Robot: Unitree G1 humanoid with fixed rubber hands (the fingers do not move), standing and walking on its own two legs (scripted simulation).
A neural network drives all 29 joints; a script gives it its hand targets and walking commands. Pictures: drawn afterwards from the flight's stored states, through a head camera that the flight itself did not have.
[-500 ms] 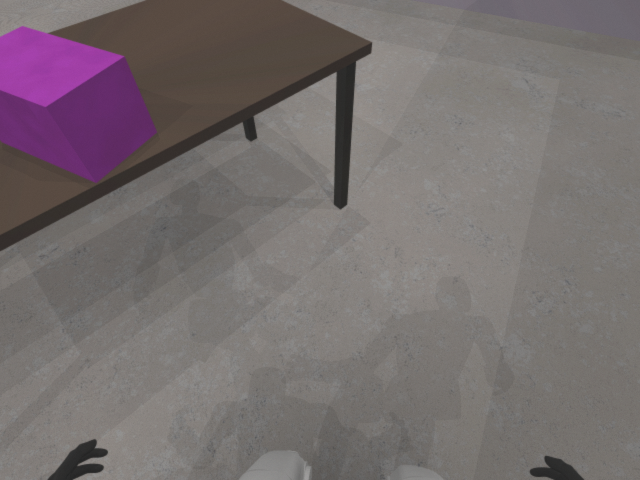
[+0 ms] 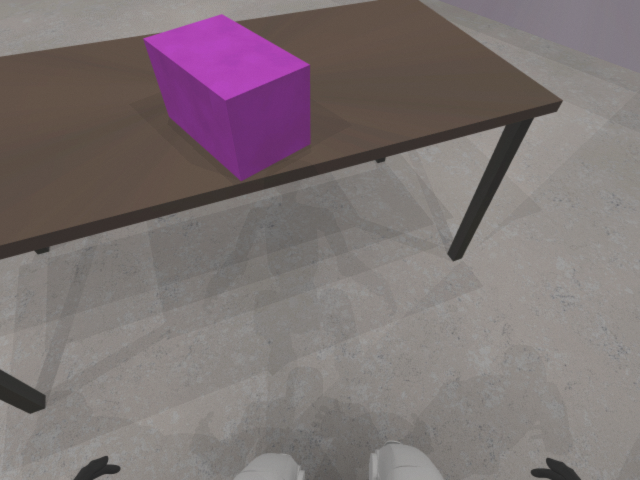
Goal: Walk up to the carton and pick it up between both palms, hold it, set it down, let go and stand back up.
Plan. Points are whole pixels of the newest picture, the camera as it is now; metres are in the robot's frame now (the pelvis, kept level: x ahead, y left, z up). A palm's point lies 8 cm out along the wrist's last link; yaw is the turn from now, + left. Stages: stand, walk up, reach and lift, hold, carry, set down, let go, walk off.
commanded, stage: walk up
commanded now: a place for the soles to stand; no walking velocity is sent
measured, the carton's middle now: (231, 94) +0.79 +0.19 +0.04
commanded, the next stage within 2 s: none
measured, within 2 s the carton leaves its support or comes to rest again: neither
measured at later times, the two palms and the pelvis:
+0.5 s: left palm out of the picture +0.13 +0.44 -0.10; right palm (489, 411) +0.21 -0.22 -0.07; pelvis +0.10 +0.09 +0.00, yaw +14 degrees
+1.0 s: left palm out of the picture +0.13 +0.36 -0.11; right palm (466, 316) +0.36 -0.22 -0.07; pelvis +0.13 +0.03 +0.01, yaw +20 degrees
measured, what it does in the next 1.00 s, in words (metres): walks ahead, turning left: left foot, then right foot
